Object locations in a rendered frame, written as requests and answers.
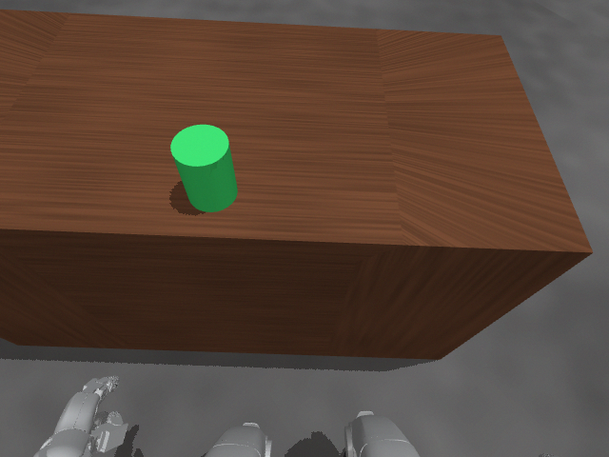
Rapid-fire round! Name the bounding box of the can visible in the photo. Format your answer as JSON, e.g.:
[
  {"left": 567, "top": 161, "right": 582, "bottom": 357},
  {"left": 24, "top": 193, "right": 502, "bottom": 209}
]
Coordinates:
[{"left": 170, "top": 125, "right": 238, "bottom": 212}]

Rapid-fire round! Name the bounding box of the left robot arm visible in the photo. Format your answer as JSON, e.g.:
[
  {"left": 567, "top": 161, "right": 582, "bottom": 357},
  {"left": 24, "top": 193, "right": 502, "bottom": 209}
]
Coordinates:
[{"left": 33, "top": 428, "right": 93, "bottom": 457}]

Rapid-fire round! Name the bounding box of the left robot hand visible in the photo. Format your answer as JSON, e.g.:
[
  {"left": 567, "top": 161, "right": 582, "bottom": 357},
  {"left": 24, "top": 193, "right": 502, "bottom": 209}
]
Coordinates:
[{"left": 53, "top": 376, "right": 128, "bottom": 454}]

